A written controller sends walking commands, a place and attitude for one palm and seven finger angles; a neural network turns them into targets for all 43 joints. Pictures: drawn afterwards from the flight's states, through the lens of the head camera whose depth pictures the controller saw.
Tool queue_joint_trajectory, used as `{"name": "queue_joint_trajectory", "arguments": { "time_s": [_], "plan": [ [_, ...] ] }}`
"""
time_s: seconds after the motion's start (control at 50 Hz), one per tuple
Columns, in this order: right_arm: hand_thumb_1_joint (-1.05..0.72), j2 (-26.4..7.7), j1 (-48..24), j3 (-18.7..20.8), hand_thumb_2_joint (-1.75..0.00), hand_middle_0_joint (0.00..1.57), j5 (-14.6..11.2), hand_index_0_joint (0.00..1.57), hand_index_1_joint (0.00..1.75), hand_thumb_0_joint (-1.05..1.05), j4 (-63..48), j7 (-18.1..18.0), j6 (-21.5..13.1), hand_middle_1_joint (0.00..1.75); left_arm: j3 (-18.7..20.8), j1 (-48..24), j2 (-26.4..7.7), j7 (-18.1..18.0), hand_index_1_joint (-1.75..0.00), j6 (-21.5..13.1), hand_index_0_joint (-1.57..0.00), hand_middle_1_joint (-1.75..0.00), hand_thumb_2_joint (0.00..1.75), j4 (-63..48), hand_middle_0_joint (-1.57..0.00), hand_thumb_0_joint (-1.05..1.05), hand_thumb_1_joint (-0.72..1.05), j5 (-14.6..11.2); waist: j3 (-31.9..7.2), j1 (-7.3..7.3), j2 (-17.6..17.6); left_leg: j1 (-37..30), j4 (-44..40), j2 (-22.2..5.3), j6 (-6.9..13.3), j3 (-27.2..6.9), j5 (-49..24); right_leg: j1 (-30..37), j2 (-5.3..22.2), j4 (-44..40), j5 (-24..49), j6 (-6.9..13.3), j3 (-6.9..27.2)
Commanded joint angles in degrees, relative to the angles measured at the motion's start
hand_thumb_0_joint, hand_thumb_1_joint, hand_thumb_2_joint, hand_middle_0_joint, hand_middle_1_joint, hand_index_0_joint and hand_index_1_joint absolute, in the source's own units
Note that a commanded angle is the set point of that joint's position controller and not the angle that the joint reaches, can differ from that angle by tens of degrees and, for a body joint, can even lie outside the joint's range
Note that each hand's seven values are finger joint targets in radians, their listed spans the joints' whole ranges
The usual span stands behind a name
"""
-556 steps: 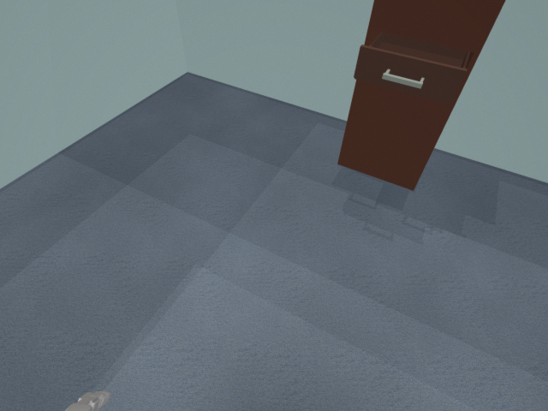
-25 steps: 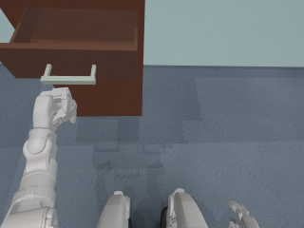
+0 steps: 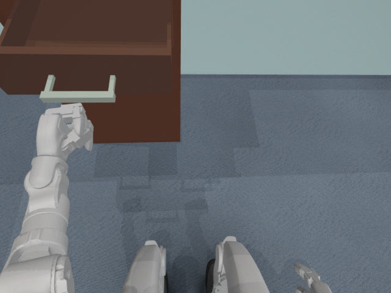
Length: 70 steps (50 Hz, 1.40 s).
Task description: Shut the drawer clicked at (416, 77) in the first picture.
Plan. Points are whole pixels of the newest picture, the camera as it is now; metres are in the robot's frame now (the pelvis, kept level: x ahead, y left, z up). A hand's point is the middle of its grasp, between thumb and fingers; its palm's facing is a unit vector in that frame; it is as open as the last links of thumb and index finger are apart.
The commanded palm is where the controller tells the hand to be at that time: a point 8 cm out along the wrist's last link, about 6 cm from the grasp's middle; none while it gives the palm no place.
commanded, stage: bring the fist close to the handle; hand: left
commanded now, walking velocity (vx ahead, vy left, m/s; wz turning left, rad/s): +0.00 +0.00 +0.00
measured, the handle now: (80, 88) +0.52 +0.25 +0.02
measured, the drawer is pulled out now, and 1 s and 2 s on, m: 0.17 0.13 0.00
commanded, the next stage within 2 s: push the drawer shut in 0.02 s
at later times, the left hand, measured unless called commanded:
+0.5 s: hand (84, 118) +0.45 +0.23 +0.02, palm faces +0.02 -1.00 -0.04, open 3.0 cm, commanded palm +0.44 +0.26 +0.02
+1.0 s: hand (87, 100) +0.49 +0.23 +0.02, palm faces +0.04 -1.00 -0.03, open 3.0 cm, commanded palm +0.51 +0.25 +0.02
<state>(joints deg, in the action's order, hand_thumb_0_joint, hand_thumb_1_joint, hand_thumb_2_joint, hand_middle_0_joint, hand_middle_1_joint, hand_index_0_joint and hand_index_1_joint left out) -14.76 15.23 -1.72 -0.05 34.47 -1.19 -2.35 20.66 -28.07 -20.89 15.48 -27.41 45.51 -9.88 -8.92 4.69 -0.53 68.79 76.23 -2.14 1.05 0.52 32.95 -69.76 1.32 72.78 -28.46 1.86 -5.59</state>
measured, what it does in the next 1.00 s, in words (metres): stands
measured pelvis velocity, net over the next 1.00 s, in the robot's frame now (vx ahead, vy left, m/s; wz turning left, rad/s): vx -0.03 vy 0.01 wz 0.00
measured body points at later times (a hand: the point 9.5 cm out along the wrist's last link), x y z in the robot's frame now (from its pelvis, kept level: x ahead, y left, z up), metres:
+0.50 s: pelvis +0.00 +0.00 -0.01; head +0.15 +0.03 +0.41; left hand +0.44 +0.28 +0.03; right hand +0.09 -0.26 -0.12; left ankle +0.02 +0.11 -0.61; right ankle +0.05 -0.11 -0.61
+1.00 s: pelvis -0.03 +0.01 -0.03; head +0.14 +0.05 +0.39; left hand +0.49 +0.28 +0.03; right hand +0.02 -0.27 -0.13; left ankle +0.02 +0.11 -0.61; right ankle +0.05 -0.11 -0.61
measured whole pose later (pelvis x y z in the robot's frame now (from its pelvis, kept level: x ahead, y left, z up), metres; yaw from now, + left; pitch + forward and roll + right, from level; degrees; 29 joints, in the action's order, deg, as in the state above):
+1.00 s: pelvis -0.03 +0.01 -0.03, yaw +0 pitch +29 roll -5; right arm -16.2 16.9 -4.3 1.7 37.4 -1.7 -2.2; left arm 22.6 -54.2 -33.6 15.6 -26.3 67.7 -4.7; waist -7.7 10.6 -0.8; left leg 79.6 82.4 -1.9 1.5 -2.4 31.6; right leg -78.2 1.6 76.1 -26.5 1.8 -8.3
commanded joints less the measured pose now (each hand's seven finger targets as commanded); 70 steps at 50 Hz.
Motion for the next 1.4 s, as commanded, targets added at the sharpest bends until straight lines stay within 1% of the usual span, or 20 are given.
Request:
{"name": "queue_joint_trajectory", "arguments": {
  "time_s": [0.0, 0.06, 0.08, 0.14, 0.22, 0.28, 0.44, 0.46, 0.56, 0.66, 0.74, 0.78, 0.82, 0.88, 0.94, 0.98, 1.06, 1.1, 1.26, 1.38],
  "plan": [
    [-0.90, -9.4, 5.0, 4.2, -0.90, 0.20, 0.1, 0.20, 0.30, 0.00, -3.9, -0.7, -1.7, 0.30, 1.2, -17.7, -11.5, 0.8, -1.60, -5.3, -1.40, -1.60, 0.90, -10.6, -1.40, 0.00, 0.90, -1.0, -26.1, 0.71, -4.6, -14.2, -9.3, 1.7, 0.2, -2.7, -16.3, 17.6, -2.0, -8.3, 12.3, -0.5, 4.9],
    [-0.90, -9.6, 5.1, 4.2, -0.90, 0.20, 0.0, 0.20, 0.30, 0.00, -3.8, -0.7, -1.7, 0.30, -0.4, -18.3, -10.3, 1.7, -1.60, -4.6, -1.40, -1.60, 0.90, -9.5, -1.40, 0.00, 0.90, -1.3, -25.4, 1.18, -5.4, -14.5, -9.4, 1.8, 0.3, -3.0, -16.3, 16.6, -2.1, -8.3, 12.0, -0.4, 4.6],
    [-0.90, -10.0, 5.2, 4.3, -0.90, 0.20, 0.0, 0.20, 0.30, 0.00, -3.7, -0.7, -1.5, 0.30, 1.4, -17.4, -12.2, 1.7, -1.60, -4.3, -1.40, -1.60, 0.90, -9.2, -1.40, 0.00, 0.90, -1.1, -26.1, 0.42, -4.6, -14.7, -9.5, 1.6, 0.1, -3.1, -16.8, 17.1, -2.0, -8.1, 12.4, -0.3, 4.4],
    [-0.90, -9.9, 5.1, 4.1, -0.90, 0.20, -0.1, 0.20, 0.30, 0.00, -3.5, -1.0, -1.2, 0.30, 2.9, -21.0, -14.4, 1.6, -1.60, -3.4, -1.40, -1.60, 0.90, -7.7, -1.40, 0.00, 0.90, -1.2, -25.0, 1.34, -3.0, -11.2, -8.6, 1.8, 0.7, -2.4, -15.1, 18.6, -1.8, -8.7, 12.1, -0.9, 5.5],
    [-0.90, -9.7, 5.2, 3.7, -0.90, 0.20, 0.3, 0.20, 0.30, 0.00, -3.4, -1.3, -1.4, 0.30, 5.5, -24.9, -17.7, 1.0, -1.60, -4.7, -1.40, -1.60, 0.90, -8.4, -1.40, 0.00, 0.90, -0.9, -28.2, 0.75, -5.9, -12.4, -7.5, 1.8, 0.5, -2.6, -17.7, 18.8, -2.0, -7.2, 14.0, -0.6, 5.5],
    [-0.90, -10.0, 5.7, 3.7, -0.90, 0.20, 0.5, 0.20, 0.30, 0.00, -2.9, -1.0, -1.6, 0.30, 3.5, -27.6, -16.5, 1.2, -1.60, -5.2, -1.40, -1.60, 0.90, -7.3, -1.40, 0.00, 0.90, -0.3, -28.8, 1.77, -8.0, -15.4, -7.3, 1.5, 0.1, -3.4, -19.5, 15.3, -2.2, -6.4, 14.3, -0.4, 4.6],
    [-0.90, -10.8, 7.6, 3.9, -0.90, 0.20, 0.3, 0.20, 0.30, 0.00, -2.3, -1.0, -0.5, 0.30, 4.3, -30.9, -18.0, 3.3, -1.60, -2.1, -1.40, -1.60, 0.90, -1.1, -1.40, 0.00, 0.90, -0.4, -28.7, 3.09, -4.8, -13.3, -6.9, 1.3, 0.6, -3.7, -18.8, 15.7, -2.2, -7.1, 14.1, -0.7, 4.4],
    [-0.90, -10.8, 7.8, 3.7, -0.90, 0.20, 0.4, 0.20, 0.30, 0.00, -2.0, -1.1, -0.5, 0.30, 4.0, -32.7, -17.7, 3.3, -1.60, -2.3, -1.40, -1.60, 0.90, -0.4, -1.40, 0.00, 0.90, -0.7, -27.3, 4.08, -4.3, -12.6, -6.6, 1.3, 0.8, -4.0, -18.7, 14.7, -2.4, -7.0, 13.9, -0.7, 4.2],
    [-0.90, -11.0, 8.3, 3.6, -0.90, 0.20, 0.7, 0.20, 0.30, 0.00, -1.0, -1.1, -0.7, 0.30, 2.5, -41.2, -17.6, 2.4, -1.60, -4.0, -1.40, -1.60, 0.90, -0.8, -1.40, 0.00, 0.90, 0.3, -28.0, 5.29, -9.3, -16.4, -6.9, 1.2, 0.4, -5.5, -16.6, 8.7, -2.5, -6.7, 9.3, -0.3, 3.4],
    [-0.90, -11.6, 9.2, 3.3, -0.90, 0.20, 1.2, 0.20, 0.30, 0.00, -0.1, -1.1, -0.8, 0.30, 1.6, -46.8, -18.5, 1.2, -1.60, -4.6, -1.40, -1.60, 0.90, 2.0, -1.40, 0.00, 0.90, 1.6, -28.0, 6.98, -9.4, -16.1, -7.0, 1.3, 0.4, -6.5, -13.5, 6.2, -2.7, -6.5, 6.5, -0.3, 2.9],
    [-0.90, -12.2, 9.3, 2.7, -0.90, 0.20, 1.3, 0.20, 0.30, 0.00, 0.4, -1.3, -0.6, 0.30, 2.6, -50.3, -21.9, 0.4, -1.60, -3.8, -1.40, -1.60, 0.90, 6.0, -1.40, 0.00, 0.90, 2.7, -26.3, 7.66, -9.2, -12.3, -7.0, 1.5, 0.6, -6.6, -7.8, 5.7, -2.7, -6.8, 2.9, -0.3, 3.4],
    [-0.90, -12.4, 9.6, 2.6, -0.90, 0.20, 1.4, 0.20, 0.30, 0.00, 0.5, -1.4, -0.7, 0.30, 1.7, -53.8, -22.3, 0.2, -1.60, -4.0, -1.40, -1.60, 0.90, 4.3, -1.40, 0.00, 0.90, 3.3, -28.9, 8.15, -13.2, -15.0, -7.2, 1.5, 0.3, -7.1, -8.4, 3.9, -2.7, -6.2, 3.2, -0.1, 3.0],
    [-0.90, -12.4, 9.8, 2.4, -0.90, 0.20, 1.6, 0.20, 0.30, 0.00, 0.6, -1.3, -0.8, 0.30, 0.3, -54.9, -20.9, 0.0, -1.60, -3.6, -1.40, -1.60, 0.90, 5.5, -1.40, 0.00, 0.90, 3.5, -28.1, 8.94, -13.6, -15.4, -7.3, 1.4, 0.3, -7.4, -8.0, 2.7, -2.7, -6.3, 3.1, -0.1, 2.8],
    [-0.90, -13.0, 10.7, 2.0, -0.90, 0.20, 1.8, 0.20, 0.30, 0.00, 0.8, -1.3, -0.6, 0.30, 2.9, -56.1, -25.0, -0.7, -1.60, -3.2, -1.40, -1.60, 0.90, 7.6, -1.40, 0.00, 0.90, 4.0, -28.4, 9.00, -13.2, -14.5, -7.0, 1.2, 0.3, -7.9, -8.4, 2.6, -2.8, -6.1, 3.2, 0.0, 2.7],
    [-0.90, -13.0, 10.9, 1.7, -0.90, 0.20, 1.9, 0.20, 0.30, 0.00, 0.7, -1.2, -0.5, 0.30, 1.7, -58.3, -24.6, -0.8, -1.60, -2.2, -1.40, -1.60, 0.90, 9.0, -1.40, 0.00, 0.90, 4.7, -27.5, 10.14, -12.8, -11.9, -6.7, 1.1, 0.7, -7.5, -6.0, 2.7, -2.8, -6.4, 1.9, -0.2, 3.0],
    [-0.90, -13.3, 11.4, 1.5, -0.90, 0.20, 2.0, 0.20, 0.30, 0.00, 0.7, -1.2, -0.6, 0.30, 3.4, -59.9, -27.6, -1.0, -1.60, -2.1, -1.40, -1.60, 0.90, 9.0, -1.40, 0.00, 0.90, 5.2, -29.2, 9.83, -14.6, -11.9, -6.4, 1.1, 0.6, -7.6, -6.1, 2.6, -2.8, -6.0, 1.8, -0.1, 3.1],
    [-0.90, -13.4, 12.3, 1.0, -0.90, 0.20, 2.1, 0.20, 0.30, 0.00, 0.7, -1.3, -0.4, 0.30, 4.0, -61.6, -29.4, -1.0, -1.60, -1.1, -1.40, -1.60, 0.90, 11.6, -1.40, 0.00, 0.90, 5.8, -27.9, 11.13, -12.5, -9.0, -5.5, 0.9, 1.2, -7.5, -6.3, 2.9, -3.0, -5.9, 1.9, -0.2, 3.4],
    [-0.90, -13.4, 13.0, 1.0, -0.90, 0.20, 2.4, 0.20, 0.30, 0.00, 0.8, -1.1, -0.2, 0.30, 4.2, -63.0, -30.2, -1.0, -1.60, -0.8, -1.40, -1.60, 0.90, 11.3, -1.40, 0.00, 0.90, 6.4, -30.0, 10.86, -15.5, -10.6, -5.3, 0.8, 0.9, -7.6, -8.3, 2.5, -3.0, -5.6, 3.0, -0.2, 3.2],
    [-0.90, -13.9, 15.5, 0.3, -0.90, 0.20, 2.7, 0.20, 0.30, 0.00, 1.0, -0.8, 0.8, 0.30, 6.4, -66.0, -35.2, -0.5, -1.60, 1.5, -1.40, -1.60, 0.90, 14.8, -1.40, 0.00, 0.90, 7.8, -31.0, 12.32, -15.4, -9.3, -3.5, 0.2, 1.3, -7.8, -11.6, 1.7, -3.4, -4.8, 4.9, -0.3, 2.8],
    [-0.90, -14.1, 17.0, -0.1, -0.90, 0.20, 3.0, 0.20, 0.30, 0.00, 1.0, -0.4, 1.9, 0.30, 6.5, -69.2, -36.9, -0.1, -1.60, 3.0, -1.40, -1.60, 0.90, 14.3, -1.40, 0.00, 0.90, 8.8, -32.1, 12.92, -18.9, -11.4, -3.0, -0.3, 0.9, -8.5, -15.2, 0.2, -3.5, -4.2, 6.9, -0.2, 2.2]
  ]
}}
